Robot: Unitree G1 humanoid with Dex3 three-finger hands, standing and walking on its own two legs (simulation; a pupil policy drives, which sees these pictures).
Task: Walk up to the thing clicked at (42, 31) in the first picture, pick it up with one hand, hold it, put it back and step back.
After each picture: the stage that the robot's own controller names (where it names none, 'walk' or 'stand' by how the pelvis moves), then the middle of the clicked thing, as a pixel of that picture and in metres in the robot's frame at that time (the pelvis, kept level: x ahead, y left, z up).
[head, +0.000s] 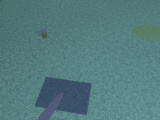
stand; (44, 33) +1.57 +0.52 -0.72
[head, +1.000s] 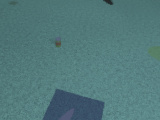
walk; (58, 42) +1.48 +0.25 -0.69
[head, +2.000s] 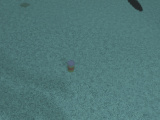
walk; (71, 66) +0.96 +0.12 -0.70
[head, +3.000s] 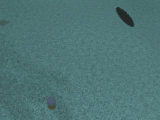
walk; (51, 103) +0.60 +0.22 -0.71
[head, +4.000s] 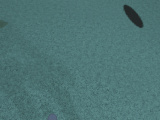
stand; out of the picture +0.42 +0.19 -0.71
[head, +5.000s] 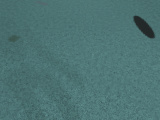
stand; out of the picture +0.35 +0.20 -0.72
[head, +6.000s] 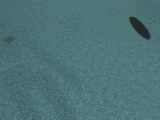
stand; out of the picture +0.34 +0.20 -0.72
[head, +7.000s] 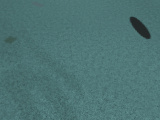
stand; out of the picture +0.35 +0.20 -0.72
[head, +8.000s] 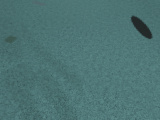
stand; out of the picture +0.34 +0.20 -0.73
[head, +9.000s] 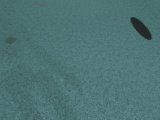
go down; out of the picture +0.34 +0.20 -0.73
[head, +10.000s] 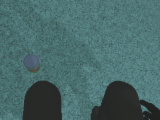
go down; (32, 64) +0.43 +0.21 -0.35
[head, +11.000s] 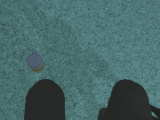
approach; (36, 63) +0.43 +0.21 -0.30
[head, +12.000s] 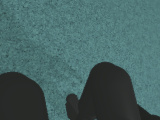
close in; out of the picture +0.42 +0.25 -0.22
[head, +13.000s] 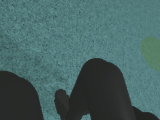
close; out of the picture +0.42 +0.26 -0.22
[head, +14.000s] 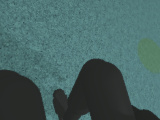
lift; out of the picture +0.40 +0.25 -0.23
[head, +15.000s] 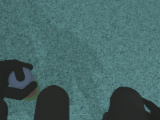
lift; (26, 85) +0.31 +0.21 -0.08
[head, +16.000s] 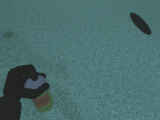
hold; (40, 94) +0.32 +0.16 +0.01
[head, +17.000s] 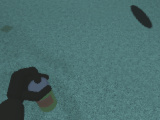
hold; (43, 95) +0.32 +0.16 -0.02
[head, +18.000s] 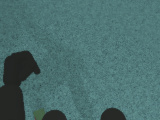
crouch; (41, 119) +0.26 +0.23 -0.54
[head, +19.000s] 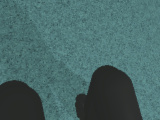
lower; out of the picture +0.24 +0.33 -0.28
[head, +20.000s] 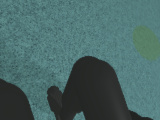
lower; out of the picture +0.18 +0.40 -0.25
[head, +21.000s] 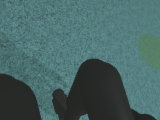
lower; out of the picture +0.13 +0.46 -0.25
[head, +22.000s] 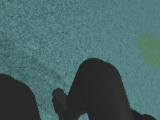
lower; out of the picture +0.09 +0.53 -0.25
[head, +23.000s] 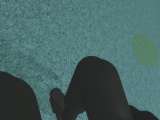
lower; out of the picture +0.05 +0.58 -0.25
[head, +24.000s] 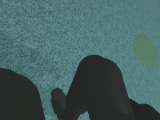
loosen; out of the picture +0.02 +0.63 -0.24
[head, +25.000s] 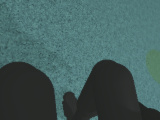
stand; out of the picture -0.01 +0.67 -0.23
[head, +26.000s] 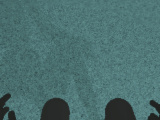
walk; out of the picture +0.10 +0.75 -0.49
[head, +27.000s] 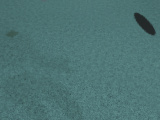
stand; out of the picture +0.05 +0.77 -0.69
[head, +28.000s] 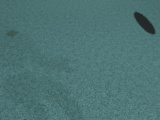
stand; out of the picture +0.04 +0.80 -0.69
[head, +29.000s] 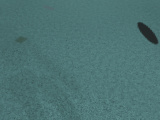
stand; out of the picture +0.06 +0.81 -0.74
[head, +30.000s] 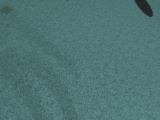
walk; out of the picture +0.06 +0.78 -0.73
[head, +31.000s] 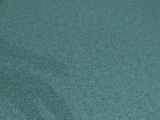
walk; out of the picture +0.19 +0.79 -0.72
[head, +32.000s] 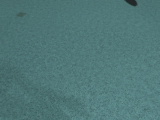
stand; out of the picture +0.53 +0.86 -0.73
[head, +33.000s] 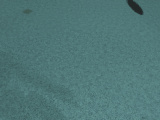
stand; out of the picture +0.59 +0.81 -0.74
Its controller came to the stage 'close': yes
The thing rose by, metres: 0.70
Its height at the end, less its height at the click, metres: -0.02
